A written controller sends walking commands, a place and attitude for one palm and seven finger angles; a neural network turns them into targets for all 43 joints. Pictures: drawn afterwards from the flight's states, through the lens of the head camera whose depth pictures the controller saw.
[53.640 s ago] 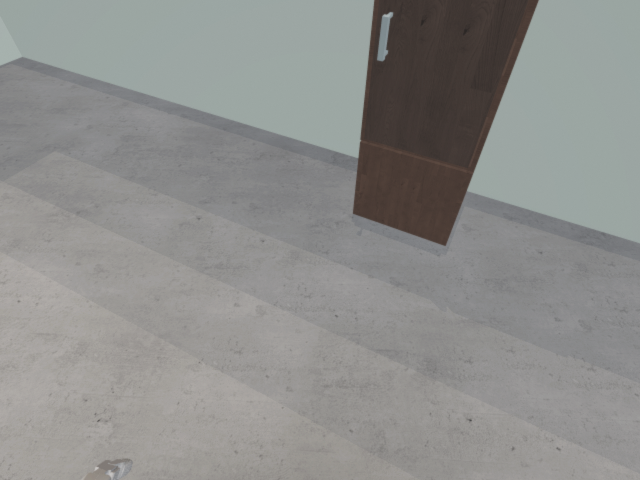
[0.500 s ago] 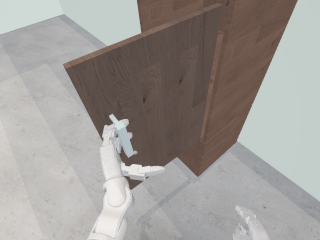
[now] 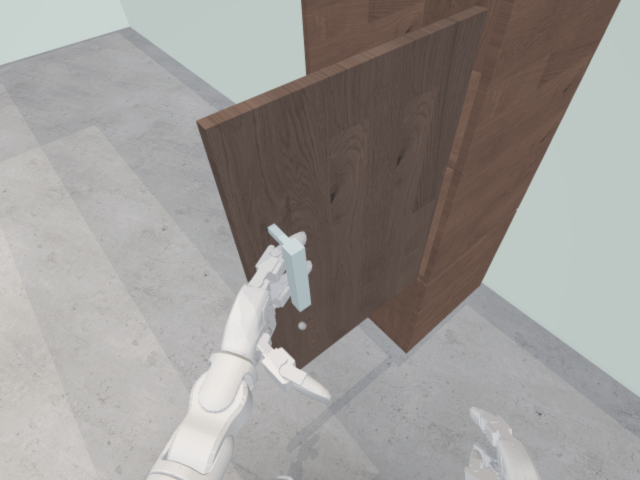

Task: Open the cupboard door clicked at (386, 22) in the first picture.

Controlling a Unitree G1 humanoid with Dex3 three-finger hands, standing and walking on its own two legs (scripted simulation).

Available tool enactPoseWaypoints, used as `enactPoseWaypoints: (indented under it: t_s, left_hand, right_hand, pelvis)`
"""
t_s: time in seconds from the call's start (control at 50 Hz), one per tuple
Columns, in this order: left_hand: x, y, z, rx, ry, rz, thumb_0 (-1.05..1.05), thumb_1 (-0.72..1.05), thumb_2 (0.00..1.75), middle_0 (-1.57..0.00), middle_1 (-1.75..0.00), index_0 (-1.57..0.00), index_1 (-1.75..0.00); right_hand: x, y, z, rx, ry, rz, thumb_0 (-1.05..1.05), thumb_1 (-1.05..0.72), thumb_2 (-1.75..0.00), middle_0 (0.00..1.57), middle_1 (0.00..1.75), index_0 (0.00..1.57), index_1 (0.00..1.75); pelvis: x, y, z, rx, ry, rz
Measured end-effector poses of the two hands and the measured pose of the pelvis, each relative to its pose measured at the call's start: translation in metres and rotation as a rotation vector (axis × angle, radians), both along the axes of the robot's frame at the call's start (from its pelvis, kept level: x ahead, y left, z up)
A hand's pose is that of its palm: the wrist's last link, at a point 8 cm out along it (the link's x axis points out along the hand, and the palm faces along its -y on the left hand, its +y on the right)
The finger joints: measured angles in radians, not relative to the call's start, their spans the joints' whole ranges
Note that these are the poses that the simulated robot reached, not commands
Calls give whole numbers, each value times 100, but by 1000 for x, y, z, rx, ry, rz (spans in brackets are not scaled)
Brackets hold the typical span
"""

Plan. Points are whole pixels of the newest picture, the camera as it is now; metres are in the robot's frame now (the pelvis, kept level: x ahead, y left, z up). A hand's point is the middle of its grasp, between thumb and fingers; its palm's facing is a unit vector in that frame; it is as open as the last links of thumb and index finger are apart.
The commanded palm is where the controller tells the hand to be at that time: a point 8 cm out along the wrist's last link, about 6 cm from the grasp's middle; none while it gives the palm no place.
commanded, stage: slide the hand sideways off the handle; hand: left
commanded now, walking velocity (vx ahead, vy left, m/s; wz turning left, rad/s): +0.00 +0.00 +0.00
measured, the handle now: (289, 268) +0.36 +0.06 +0.08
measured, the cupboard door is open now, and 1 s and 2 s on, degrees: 88 88 88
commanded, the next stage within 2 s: draw the hand back to the body in 0.96 s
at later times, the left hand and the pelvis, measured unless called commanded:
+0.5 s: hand (281, 343) +0.26 +0.06 +0.07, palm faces -0.13 -0.99 +0.00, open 16.2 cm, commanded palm +0.24 +0.13 +0.07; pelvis +0.01 +0.01 +0.00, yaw -1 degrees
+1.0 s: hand (223, 381) +0.22 +0.12 +0.07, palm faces -0.05 -1.00 -0.06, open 16.3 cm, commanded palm +0.20 +0.18 +0.07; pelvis +0.02 -0.03 -0.01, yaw +0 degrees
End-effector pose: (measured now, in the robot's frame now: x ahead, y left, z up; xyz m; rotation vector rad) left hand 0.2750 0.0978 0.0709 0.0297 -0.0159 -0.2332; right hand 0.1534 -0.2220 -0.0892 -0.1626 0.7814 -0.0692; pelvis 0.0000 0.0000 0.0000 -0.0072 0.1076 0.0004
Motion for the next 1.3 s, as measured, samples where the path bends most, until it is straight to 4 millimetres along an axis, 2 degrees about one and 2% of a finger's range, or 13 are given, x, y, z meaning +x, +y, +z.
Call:
enactPoseWaypoints:
  t_s: [0.1,0.28,0.42,0.56,0.74,0.94,1.02,1.16,1.3]
  left_hand:
    - [-3,-2,0,-80,25,49,-1,-50,30,-16,-33,-16,-34]
    - [-17,8,-6,-16,-5,81,-1,-50,30,-15,-30,-16,-31]
    - [-22,16,-2,-23,13,83,-1,-50,30,-17,-31,-17,-30]
    - [-32,27,-3,-12,36,108,-1,-50,30,-19,-31,-19,-31]
    - [-47,44,-4,19,48,136,-1,-50,30,-20,-32,-20,-32]
    - [-69,74,-1,42,46,198,-1,-50,30,-17,-30,-17,-30]
    - [-77,77,-1,31,41,172,-1,-50,30,-16,-30,-16,-30]
    - [-71,76,0,21,16,124,-1,-50,30,-16,-30,-16,-30]
    - [-69,103,26,43,-22,183,-1,-50,30,-16,-30,-16,-30]
  right_hand:
    - [-1,9,7,5,-30,2,1,-90,-90,20,30,20,30]
    - [7,19,10,8,-47,28,1,-90,-90,20,30,20,30]
    - [17,20,9,16,-55,23,1,-90,-90,20,30,20,30]
    - [26,13,12,14,-69,25,1,-90,-90,20,30,20,30]
    - [36,-7,10,-4,-92,20,1,-90,-90,20,30,20,30]
    - [37,-29,7,-28,-104,13,1,-90,-90,20,30,20,30]
    - [36,-34,7,-44,-120,14,1,-90,-90,20,30,20,30]
    - [31,-33,7,-54,-147,1,1,-90,-90,20,30,20,30]
    - [24,-19,17,-26,-163,-30,1,-90,-90,20,30,20,30]
  pelvis:
    - [0,8,1,4,-1,-15]
    - [2,13,-5,-1,13,-21]
    - [9,12,-5,-3,20,-23]
    - [17,4,-4,2,29,-23]
    - [23,-10,-7,6,44,-15]
    - [24,-24,-10,10,58,0]
    - [20,-25,-12,4,58,9]
    - [12,-22,-15,-3,54,7]
    - [15,-14,-6,-7,21,-2]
